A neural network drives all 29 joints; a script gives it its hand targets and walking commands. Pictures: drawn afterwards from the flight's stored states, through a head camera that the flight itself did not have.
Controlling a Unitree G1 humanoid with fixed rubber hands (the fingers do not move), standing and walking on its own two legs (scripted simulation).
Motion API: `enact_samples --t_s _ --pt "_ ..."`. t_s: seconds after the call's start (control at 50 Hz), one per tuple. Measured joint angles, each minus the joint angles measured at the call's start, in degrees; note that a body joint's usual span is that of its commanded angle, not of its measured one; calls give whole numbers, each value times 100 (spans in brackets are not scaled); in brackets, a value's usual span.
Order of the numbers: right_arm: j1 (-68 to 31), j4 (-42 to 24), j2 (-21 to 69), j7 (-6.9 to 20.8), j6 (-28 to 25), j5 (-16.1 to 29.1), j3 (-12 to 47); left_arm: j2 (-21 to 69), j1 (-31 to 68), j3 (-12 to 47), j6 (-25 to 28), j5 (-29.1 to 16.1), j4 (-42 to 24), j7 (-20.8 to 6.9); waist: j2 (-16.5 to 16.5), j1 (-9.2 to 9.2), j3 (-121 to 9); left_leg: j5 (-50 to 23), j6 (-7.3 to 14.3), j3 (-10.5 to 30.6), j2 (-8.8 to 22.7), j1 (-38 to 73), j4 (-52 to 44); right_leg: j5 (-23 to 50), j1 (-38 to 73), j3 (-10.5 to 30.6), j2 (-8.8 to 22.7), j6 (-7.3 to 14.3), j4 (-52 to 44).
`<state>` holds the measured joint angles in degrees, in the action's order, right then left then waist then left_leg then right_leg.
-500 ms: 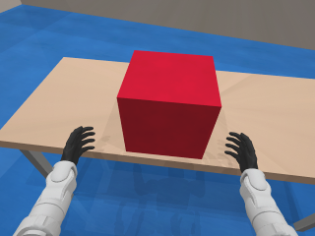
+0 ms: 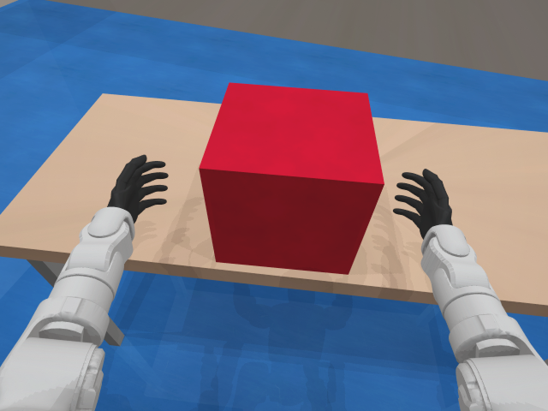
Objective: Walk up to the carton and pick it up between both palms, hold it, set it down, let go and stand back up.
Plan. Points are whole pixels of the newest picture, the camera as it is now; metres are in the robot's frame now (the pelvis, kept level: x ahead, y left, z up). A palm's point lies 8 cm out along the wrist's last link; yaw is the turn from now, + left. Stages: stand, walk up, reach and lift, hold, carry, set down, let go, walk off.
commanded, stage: reach and lift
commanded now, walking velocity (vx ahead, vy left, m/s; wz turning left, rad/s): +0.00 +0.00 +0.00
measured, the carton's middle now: (289, 180) +0.53 -0.02 +0.02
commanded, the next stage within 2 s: none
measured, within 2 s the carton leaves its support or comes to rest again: neither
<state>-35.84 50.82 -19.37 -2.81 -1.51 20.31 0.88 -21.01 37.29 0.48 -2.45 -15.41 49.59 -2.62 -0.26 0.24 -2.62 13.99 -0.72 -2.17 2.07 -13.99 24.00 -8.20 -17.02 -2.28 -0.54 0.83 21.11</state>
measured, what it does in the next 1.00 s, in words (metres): stands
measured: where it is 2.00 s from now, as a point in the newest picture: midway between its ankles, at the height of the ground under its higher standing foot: outside the picture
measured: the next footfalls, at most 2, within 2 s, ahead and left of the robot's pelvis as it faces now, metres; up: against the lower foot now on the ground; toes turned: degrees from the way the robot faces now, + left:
none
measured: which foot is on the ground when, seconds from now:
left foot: down 0.00-1.00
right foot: down 0.00-1.00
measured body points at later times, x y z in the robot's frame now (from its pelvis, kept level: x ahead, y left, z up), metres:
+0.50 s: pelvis +0.00 +0.00 +0.00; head +0.04 +0.00 +0.45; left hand +0.46 +0.23 +0.15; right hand +0.46 -0.24 +0.15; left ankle -0.02 +0.12 -0.74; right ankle +0.03 -0.11 -0.74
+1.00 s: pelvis +0.00 -0.01 +0.00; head +0.06 +0.00 +0.44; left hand +0.50 +0.23 +0.20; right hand +0.49 -0.23 +0.21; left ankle -0.02 +0.12 -0.74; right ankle +0.03 -0.11 -0.74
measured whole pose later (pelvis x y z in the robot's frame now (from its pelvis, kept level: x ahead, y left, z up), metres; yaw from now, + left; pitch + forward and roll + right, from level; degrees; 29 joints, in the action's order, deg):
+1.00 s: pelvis +0.00 -0.01 +0.00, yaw +2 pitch +17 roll -1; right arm -75.0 76.4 -24.8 -1.2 7.8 24.6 5.0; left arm -28.1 78.1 14.1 -4.7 -25.3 83.6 -1.6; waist 0.0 3.4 -11.3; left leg 11.6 -1.3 0.2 1.8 -29.8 24.3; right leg -6.2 -31.6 -4.5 -0.2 1.4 20.6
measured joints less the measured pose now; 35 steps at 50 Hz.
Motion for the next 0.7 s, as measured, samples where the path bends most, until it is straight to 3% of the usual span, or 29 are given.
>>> enact_samples --t_s 0.3,0.7 --pt "-1029 494 -340 29 443 280 214 -199 996 54 -529 -33 455 48 -3 26 -143 -19 -5 12 27 -197 -31 62 -156 -10 -30 0 -114" --pt "-2890 1842 -533 80 773 490 449 -519 2906 755 -407 -527 2225 124 26 124 -593 -157 -25 108 -3 -1058 12 170 -974 -100 4 24 -80"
